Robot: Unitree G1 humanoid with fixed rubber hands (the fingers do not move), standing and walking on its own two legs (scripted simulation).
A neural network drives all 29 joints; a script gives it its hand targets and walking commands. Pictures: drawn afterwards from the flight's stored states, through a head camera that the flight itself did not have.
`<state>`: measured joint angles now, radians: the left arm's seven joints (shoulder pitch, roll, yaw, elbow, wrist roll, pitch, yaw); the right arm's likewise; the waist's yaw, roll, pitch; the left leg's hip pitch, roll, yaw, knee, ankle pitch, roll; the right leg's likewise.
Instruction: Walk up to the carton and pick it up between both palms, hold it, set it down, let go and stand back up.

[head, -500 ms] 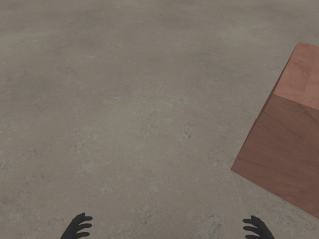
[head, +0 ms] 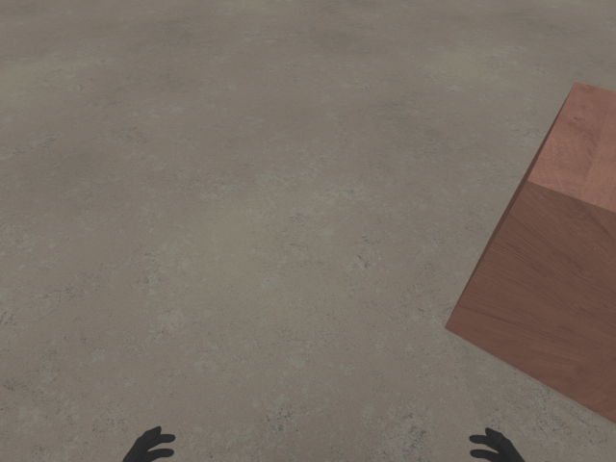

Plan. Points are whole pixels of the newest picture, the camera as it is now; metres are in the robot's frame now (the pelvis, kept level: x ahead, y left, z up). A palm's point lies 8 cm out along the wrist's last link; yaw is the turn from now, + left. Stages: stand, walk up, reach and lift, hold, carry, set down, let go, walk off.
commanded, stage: stand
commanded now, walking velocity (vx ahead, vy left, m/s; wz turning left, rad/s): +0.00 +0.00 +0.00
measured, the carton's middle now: out of the picture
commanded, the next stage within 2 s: none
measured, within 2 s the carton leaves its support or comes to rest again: neither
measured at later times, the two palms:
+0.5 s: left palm out of the picture +0.11 +0.25 -0.09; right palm out of the picture +0.12 -0.25 -0.08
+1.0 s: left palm out of the picture +0.10 +0.25 -0.09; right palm out of the picture +0.11 -0.26 -0.09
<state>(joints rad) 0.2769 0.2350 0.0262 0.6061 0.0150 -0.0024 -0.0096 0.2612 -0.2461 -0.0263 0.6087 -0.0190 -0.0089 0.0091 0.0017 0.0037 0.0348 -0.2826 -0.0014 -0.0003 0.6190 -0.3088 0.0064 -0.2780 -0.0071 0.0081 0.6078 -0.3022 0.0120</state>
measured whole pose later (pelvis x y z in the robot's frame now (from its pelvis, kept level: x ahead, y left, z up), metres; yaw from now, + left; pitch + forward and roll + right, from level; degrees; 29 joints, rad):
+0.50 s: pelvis +0.00 +0.00 +0.00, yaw +0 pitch -2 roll +0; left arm 0.28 0.24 0.02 0.63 0.02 0.00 -0.01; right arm 0.27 -0.25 -0.02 0.60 -0.01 -0.01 0.01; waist 0.00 0.00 0.04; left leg -0.28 0.00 0.00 0.61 -0.30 0.01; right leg -0.27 -0.01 0.01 0.60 -0.29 0.01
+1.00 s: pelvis +0.00 +0.00 +0.00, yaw +0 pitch -2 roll +0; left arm 0.28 0.25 0.02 0.65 0.01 0.00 -0.01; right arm 0.29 -0.26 -0.02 0.63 -0.01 -0.01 0.00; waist 0.00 0.01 0.03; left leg -0.27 0.00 -0.01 0.59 -0.29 0.00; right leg -0.26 -0.01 0.01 0.58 -0.29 0.01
